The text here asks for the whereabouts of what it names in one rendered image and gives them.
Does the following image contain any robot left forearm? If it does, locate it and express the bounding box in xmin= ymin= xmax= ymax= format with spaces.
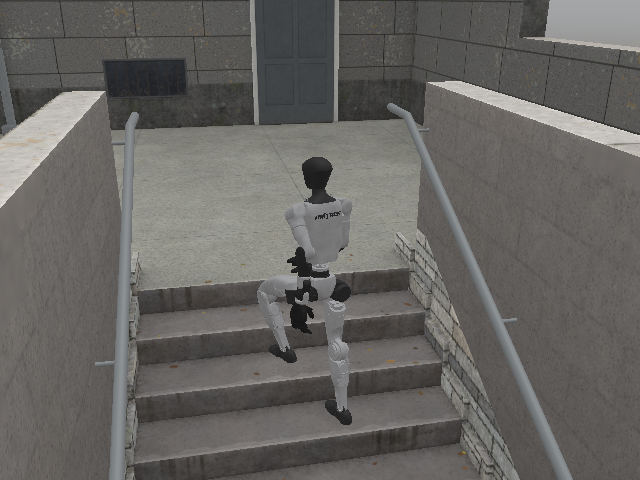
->
xmin=295 ymin=247 xmax=312 ymax=305

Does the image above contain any left robot upper arm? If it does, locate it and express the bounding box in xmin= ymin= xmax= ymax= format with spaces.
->
xmin=284 ymin=202 xmax=315 ymax=261

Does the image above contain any right robot hand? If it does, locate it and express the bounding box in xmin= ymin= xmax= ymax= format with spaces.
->
xmin=287 ymin=256 xmax=298 ymax=273

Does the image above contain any robot left shin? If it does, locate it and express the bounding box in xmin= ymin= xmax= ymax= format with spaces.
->
xmin=257 ymin=290 xmax=290 ymax=352

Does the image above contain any right robot foot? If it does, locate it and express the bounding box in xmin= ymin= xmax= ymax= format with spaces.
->
xmin=325 ymin=400 xmax=352 ymax=425

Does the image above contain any right robot upper arm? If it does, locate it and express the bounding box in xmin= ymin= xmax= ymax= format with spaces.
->
xmin=333 ymin=197 xmax=353 ymax=249

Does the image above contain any left robot hand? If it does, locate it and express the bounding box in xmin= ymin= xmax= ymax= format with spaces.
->
xmin=290 ymin=302 xmax=314 ymax=334

